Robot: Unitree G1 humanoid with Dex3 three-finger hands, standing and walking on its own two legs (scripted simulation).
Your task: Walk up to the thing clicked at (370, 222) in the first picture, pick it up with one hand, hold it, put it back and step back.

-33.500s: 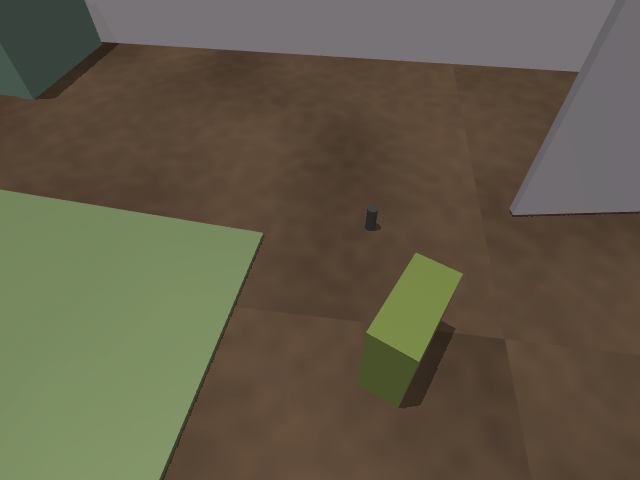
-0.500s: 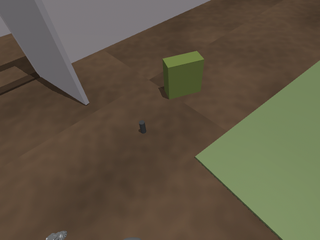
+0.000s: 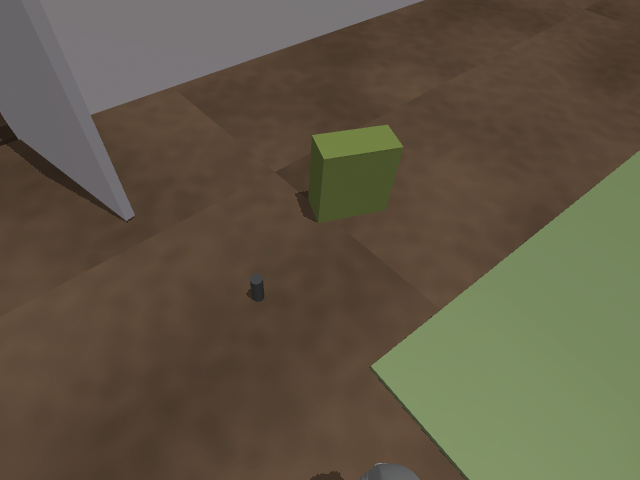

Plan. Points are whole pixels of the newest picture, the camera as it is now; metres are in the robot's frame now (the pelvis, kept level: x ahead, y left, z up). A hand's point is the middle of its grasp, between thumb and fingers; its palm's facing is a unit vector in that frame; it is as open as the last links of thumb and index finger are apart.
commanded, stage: walk up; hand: left
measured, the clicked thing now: (257, 288) +0.81 +0.20 -0.71
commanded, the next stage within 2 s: none
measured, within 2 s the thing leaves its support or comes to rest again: neither
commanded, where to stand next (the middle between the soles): +0.49 -0.02 m, yaw +1 degrees
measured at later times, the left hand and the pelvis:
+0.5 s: hand (184, 410) +0.23 +0.20 -0.11, palm faces +0.02 -0.91 -0.42, open 7.4 cm; pelvis +0.17 -0.07 +0.01, yaw +0 degrees
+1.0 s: hand (177, 336) +0.36 +0.25 -0.15, palm faces +0.03 -0.95 -0.33, open 7.4 cm; pelvis +0.33 -0.02 +0.00, yaw +4 degrees
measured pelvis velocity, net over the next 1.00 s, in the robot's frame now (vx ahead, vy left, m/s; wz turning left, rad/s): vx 0.33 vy -0.02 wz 0.06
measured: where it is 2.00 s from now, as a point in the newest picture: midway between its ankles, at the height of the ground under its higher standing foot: (315, 417)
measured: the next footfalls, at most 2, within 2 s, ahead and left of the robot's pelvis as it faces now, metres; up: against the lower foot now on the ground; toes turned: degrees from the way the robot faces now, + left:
right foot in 0.24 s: +0.24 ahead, -0.17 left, +0.00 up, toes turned -5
left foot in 0.76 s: +0.40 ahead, +0.09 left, +0.00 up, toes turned +7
